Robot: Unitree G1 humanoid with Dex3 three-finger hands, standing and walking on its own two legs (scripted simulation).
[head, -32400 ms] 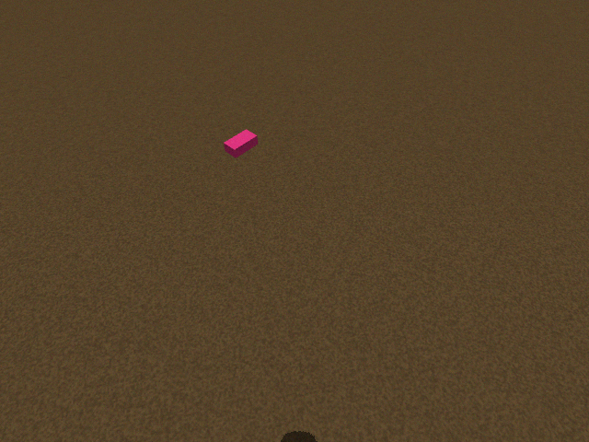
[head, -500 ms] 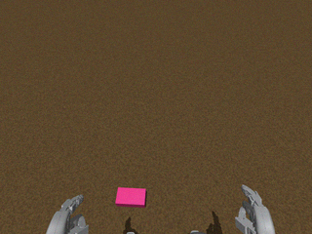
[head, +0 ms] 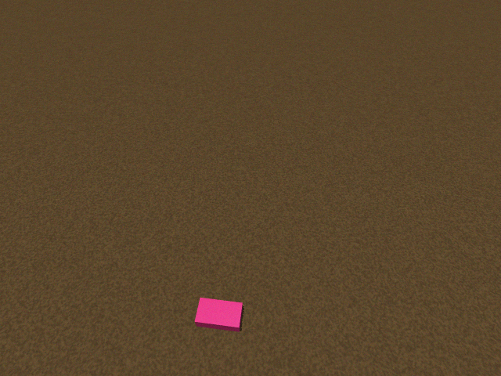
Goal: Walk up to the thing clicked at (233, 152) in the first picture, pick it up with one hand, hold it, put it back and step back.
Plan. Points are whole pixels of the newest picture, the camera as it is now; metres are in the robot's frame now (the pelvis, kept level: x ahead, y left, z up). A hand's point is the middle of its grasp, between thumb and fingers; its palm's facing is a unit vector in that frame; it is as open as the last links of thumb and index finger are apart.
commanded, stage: stand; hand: left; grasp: from above
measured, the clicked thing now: (219, 314) +0.43 +0.14 -0.73
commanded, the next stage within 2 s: none
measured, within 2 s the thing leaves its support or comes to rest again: neither
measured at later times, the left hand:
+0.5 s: hand out of the picture +0.03 +0.23 -0.14, palm faces +0.05 -0.94 -0.34, open 7.4 cm
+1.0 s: hand out of the picture +0.06 +0.22 -0.13, palm faces +0.04 -0.94 -0.33, open 7.4 cm
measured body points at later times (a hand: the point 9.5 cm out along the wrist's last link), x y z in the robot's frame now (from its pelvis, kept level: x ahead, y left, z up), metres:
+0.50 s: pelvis -0.01 -0.01 +0.02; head -0.01 -0.01 +0.47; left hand +0.03 +0.28 -0.11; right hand +0.06 -0.29 -0.12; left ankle +0.00 +0.12 -0.72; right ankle +0.00 -0.15 -0.72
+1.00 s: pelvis +0.00 -0.02 +0.03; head +0.01 -0.02 +0.48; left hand +0.06 +0.27 -0.11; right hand +0.06 -0.31 -0.12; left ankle +0.00 +0.12 -0.72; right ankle +0.00 -0.15 -0.72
